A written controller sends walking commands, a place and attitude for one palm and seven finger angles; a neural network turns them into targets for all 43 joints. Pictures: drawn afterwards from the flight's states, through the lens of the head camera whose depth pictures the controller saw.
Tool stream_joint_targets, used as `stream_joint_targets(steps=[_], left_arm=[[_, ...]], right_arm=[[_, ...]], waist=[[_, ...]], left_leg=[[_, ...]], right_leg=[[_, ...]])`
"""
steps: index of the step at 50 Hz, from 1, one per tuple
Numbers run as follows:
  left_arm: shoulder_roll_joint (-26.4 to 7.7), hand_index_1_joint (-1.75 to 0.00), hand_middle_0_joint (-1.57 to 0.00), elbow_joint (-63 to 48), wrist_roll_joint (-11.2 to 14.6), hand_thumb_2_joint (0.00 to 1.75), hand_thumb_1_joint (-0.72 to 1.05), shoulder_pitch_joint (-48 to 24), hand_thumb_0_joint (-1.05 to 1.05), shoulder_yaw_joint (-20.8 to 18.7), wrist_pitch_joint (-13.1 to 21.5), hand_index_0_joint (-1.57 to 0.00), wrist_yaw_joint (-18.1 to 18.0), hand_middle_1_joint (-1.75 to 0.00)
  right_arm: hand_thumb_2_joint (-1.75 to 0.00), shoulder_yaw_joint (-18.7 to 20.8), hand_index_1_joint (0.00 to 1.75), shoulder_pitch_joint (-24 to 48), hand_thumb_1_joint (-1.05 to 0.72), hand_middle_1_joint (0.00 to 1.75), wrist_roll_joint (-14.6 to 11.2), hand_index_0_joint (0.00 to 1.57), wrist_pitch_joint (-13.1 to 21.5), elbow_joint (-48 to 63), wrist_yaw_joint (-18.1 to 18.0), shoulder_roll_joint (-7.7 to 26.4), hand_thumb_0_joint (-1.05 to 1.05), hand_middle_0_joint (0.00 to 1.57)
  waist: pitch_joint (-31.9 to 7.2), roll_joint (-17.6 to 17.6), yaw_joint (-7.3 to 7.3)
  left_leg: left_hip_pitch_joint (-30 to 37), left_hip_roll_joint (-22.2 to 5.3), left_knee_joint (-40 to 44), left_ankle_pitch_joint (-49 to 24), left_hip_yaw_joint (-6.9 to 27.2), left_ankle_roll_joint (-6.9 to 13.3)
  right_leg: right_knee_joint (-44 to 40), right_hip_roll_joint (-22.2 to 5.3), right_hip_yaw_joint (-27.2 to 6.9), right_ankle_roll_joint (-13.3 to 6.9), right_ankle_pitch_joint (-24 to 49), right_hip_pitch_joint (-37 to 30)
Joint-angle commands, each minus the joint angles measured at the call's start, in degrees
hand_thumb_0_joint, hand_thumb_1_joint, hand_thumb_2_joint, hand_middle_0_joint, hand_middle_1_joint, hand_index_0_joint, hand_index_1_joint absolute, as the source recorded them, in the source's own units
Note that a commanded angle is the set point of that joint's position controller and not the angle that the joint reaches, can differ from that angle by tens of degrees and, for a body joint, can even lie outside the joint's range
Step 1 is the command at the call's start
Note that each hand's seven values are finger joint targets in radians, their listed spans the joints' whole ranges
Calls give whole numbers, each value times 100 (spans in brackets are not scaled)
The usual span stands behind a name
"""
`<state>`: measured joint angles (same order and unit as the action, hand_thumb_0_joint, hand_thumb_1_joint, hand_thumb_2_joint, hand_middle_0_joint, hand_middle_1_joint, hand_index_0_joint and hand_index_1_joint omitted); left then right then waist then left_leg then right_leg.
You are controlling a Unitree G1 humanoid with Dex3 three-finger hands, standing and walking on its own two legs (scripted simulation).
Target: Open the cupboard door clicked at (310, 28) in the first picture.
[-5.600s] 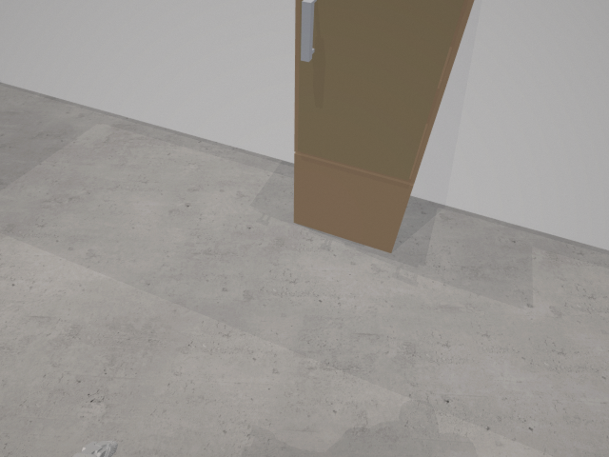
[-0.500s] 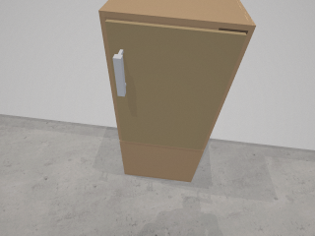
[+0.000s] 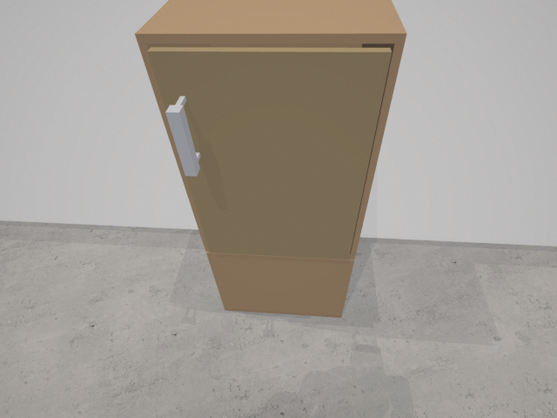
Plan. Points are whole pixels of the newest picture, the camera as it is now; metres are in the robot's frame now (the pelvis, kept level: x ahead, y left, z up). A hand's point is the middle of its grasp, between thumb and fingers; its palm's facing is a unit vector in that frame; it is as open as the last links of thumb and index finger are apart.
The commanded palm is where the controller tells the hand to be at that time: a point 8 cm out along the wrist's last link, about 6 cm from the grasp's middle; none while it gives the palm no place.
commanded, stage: come to a stop and stand still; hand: left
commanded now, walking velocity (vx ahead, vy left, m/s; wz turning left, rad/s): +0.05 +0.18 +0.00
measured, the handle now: (187, 136) +0.59 +0.23 +0.09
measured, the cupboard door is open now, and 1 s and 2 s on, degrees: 0 0 0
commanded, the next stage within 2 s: look again from close up in 0.58 s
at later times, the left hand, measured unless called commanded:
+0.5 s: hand out of the picture +0.00 +0.21 -0.18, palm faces +0.05 -0.98 -0.18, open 7.3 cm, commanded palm none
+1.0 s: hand out of the picture +0.00 +0.21 -0.18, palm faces +0.04 -0.98 -0.22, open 7.3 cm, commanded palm none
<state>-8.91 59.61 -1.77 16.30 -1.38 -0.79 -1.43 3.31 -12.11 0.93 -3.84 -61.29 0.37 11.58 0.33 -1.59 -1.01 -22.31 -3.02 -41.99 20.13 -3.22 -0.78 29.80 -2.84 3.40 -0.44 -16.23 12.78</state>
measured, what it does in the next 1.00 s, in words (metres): steps on the spot: left foot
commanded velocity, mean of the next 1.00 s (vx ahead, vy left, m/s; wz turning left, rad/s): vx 0.00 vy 0.01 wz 0.00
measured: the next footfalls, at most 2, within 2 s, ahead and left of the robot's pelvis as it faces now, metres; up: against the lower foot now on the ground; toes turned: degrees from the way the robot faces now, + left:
left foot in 0.22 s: +0.02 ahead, +0.15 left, +0.00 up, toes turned +6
left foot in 1.86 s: +0.11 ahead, +0.16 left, +0.00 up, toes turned +6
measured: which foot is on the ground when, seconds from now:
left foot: up 0.00-0.20, down 0.22-1.00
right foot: down 0.00-1.00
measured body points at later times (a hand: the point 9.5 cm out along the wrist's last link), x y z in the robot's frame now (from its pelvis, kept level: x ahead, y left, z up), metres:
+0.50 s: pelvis +0.00 +0.04 +0.00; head +0.01 +0.05 +0.45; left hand +0.00 +0.26 -0.16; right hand +0.02 -0.19 -0.15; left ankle -0.02 +0.14 -0.74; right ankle +0.00 -0.11 -0.74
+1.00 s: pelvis -0.02 +0.03 +0.00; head -0.02 +0.02 +0.45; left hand -0.01 +0.26 -0.16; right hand +0.00 -0.19 -0.16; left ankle -0.02 +0.14 -0.74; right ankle +0.00 -0.11 -0.74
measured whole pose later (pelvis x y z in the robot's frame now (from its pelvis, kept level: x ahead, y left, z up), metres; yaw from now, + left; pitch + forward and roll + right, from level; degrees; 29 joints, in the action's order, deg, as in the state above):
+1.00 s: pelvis -0.02 +0.03 +0.00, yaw +2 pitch -2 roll +0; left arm -9.6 61.3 -1.2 16.4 0.3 -0.1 -1.8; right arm 0.1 -17.6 0.8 0.0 -59.8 -1.2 9.3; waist 0.6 -0.5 0.5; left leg -11.4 -1.1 -30.4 16.9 -4.0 0.4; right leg 30.8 -4.8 4.2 2.0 -15.3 13.1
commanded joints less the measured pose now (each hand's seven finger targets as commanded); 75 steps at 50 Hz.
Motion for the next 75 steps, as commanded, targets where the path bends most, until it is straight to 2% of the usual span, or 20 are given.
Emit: stream_joint_targets(steps=[1,6,9,11,12,14,21,33,34,35,37,38,42,46,51,62,66,70,73,75], left_arm=[[-990,-30,-20,-324,28,90,90,-118,0,-246,165,-20,-50,-30],[-1045,-30,-20,-69,12,90,90,348,0,-307,181,-20,-84,-30],[-990,-30,-20,5,81,90,90,88,0,-281,150,-20,-104,-30],[-636,-30,-20,-24,123,90,90,94,0,-218,102,-20,-73,-30],[-507,-30,-20,-36,107,90,90,110,0,-181,72,-20,-80,-30],[-441,-30,-20,72,103,90,90,-117,0,-116,35,-20,-65,-30],[-509,-30,-20,444,83,90,90,80,0,-15,65,-20,-44,-30],[-457,-30,-20,544,100,90,90,212,0,35,113,-20,-63,-30],[-616,-30,-20,607,20,90,90,443,0,118,243,-20,-305,-30],[-771,-30,-20,516,29,90,90,447,0,83,338,-20,-246,-30],[-644,-30,-20,317,48,90,90,400,0,72,295,-20,-182,-30],[-586,-30,-20,233,69,90,90,356,0,68,254,-20,-159,-30],[-531,-30,-20,82,62,90,90,237,0,66,147,-20,-92,-30],[-590,-30,-20,-11,68,90,90,263,0,56,136,-20,-66,-30],[-660,-30,-20,-109,76,90,90,268,0,36,160,-20,-55,-30],[-592,-30,-20,-35,92,90,90,410,0,25,194,-20,-44,-30],[-659,-30,-20,-17,49,90,90,564,0,-42,159,-20,-23,-30],[-769,-30,-20,-53,43,90,90,672,0,-164,139,-20,-11,-30],[-671,-30,-20,-109,43,90,90,598,0,-200,145,-20,11,-30],[-482,-30,-20,-188,22,90,90,533,0,-188,134,-20,33,-30]], right_arm=[[-90,37,30,-177,-90,30,19,20,216,277,11,215,0,20],[-90,-29,30,-76,-90,30,-23,20,291,419,-76,159,0,20],[-90,-83,30,-584,-90,30,-45,20,350,181,-141,85,0,20],[-90,-68,30,-748,-90,30,-10,20,446,74,-171,360,0,20],[-90,-59,30,-652,-90,30,-2,20,441,109,-182,520,0,20],[-90,-100,30,-471,-90,30,-17,20,468,25,-222,458,0,20],[-90,-161,30,-463,-90,30,-45,20,491,-117,-239,288,0,20],[-90,-207,30,-625,-90,30,-51,20,545,-263,-246,230,0,20],[-90,-236,30,-364,-90,30,-104,20,616,150,-169,486,0,20],[-90,-265,30,-362,-90,30,-74,20,623,301,-153,365,0,20],[-90,-209,30,-912,-90,30,-19,20,677,289,-195,323,0,20],[-90,-190,30,-858,-90,30,-33,20,651,336,-227,364,0,20],[-90,-193,30,-694,-90,30,-22,20,566,480,-230,328,0,20],[-90,-189,30,-673,-90,30,-12,20,522,492,-181,292,0,20],[-90,-200,30,-775,-90,30,-11,20,510,444,-156,261,0,20],[-90,-236,30,-872,-90,30,-17,20,528,210,-165,184,0,20],[-90,-218,30,-970,-90,30,33,20,446,155,-131,166,0,20],[-90,-200,30,-1135,-90,30,53,20,415,177,-94,12,0,20],[-90,-194,30,-1401,-90,30,50,20,475,134,-90,-21,0,20],[-90,-145,30,-1607,-90,30,60,20,516,108,-119,159,0,20]], waist=[[515,857,14],[86,1066,-234],[-191,1048,14],[-325,96,-12],[-235,-163,-70],[-19,-682,-45],[309,-24,-2],[338,53,49],[432,-34,25],[279,-158,87],[-837,-205,146],[-725,-178,123],[260,20,94],[564,135,92],[538,382,123],[428,233,95],[627,371,56],[834,746,77],[837,394,164],[942,-466,211]], left_leg=[[-210,-4,-551,-118,141,-76],[-129,43,457,379,59,-150],[1047,100,1849,-675,-74,-124],[1737,-534,2015,-2139,485,145],[1479,-859,1998,-2291,670,299],[1121,-799,2382,-2345,732,388],[1085,-456,2412,-1613,419,189],[1239,-401,2486,-1639,320,158],[845,-493,1418,-2989,264,45],[940,-328,1493,-2774,188,3],[1268,-373,1398,-3307,369,86],[1290,-431,1420,-3364,382,142],[647,-356,1751,-1806,460,232],[405,-227,2026,-578,466,225],[533,-151,2023,-460,366,193],[630,-189,2110,-614,317,143],[355,25,1836,548,144,151],[290,206,1262,539,-80,180],[537,159,1538,554,41,234],[480,-237,2289,1189,693,384]], right_leg=[[-1794,-1356,-1172,-582,-154,304],[-1152,-1559,-1191,-866,2140,-786],[-698,-1237,-833,-559,2329,-453],[-270,-598,-339,-115,1321,151],[-341,-415,-144,8,620,141],[-258,-261,68,145,517,-157],[-785,-428,-187,104,1007,-309],[-926,-449,-236,110,1107,-347],[-588,-602,-497,11,2328,-184],[-386,-732,-261,-54,2907,-265],[190,-538,-141,-109,2341,-691],[122,-452,-78,-96,1808,-528],[-182,-367,-129,-57,834,-75],[-463,-374,-230,-53,253,76],[-727,-433,-339,-64,-77,201],[-900,-439,-357,-83,72,77],[-1113,-513,-582,-201,-1554,281],[-1448,-814,-940,-404,-2430,712],[-1048,-658,-674,-407,-2175,951],[-262,-214,-146,-287,-1801,1022]])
